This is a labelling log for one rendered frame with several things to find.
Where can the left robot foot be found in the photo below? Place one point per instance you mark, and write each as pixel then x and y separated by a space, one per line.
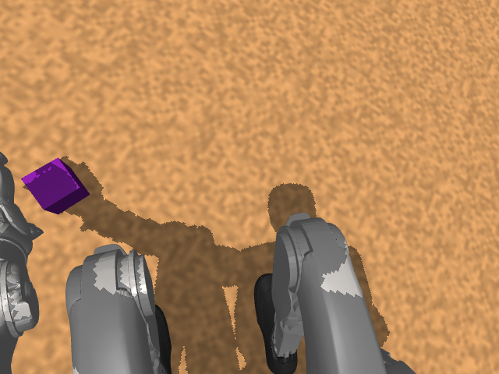
pixel 164 341

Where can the cube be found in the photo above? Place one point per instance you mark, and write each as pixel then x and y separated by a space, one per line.
pixel 55 186

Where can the left robot hand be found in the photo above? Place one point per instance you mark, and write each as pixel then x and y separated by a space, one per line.
pixel 7 189

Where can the left robot arm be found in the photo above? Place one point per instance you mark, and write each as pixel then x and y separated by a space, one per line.
pixel 19 307

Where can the right robot hand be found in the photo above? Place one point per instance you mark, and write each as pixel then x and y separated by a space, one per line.
pixel 394 367

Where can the right robot foot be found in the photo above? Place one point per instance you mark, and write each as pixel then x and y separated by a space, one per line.
pixel 265 317

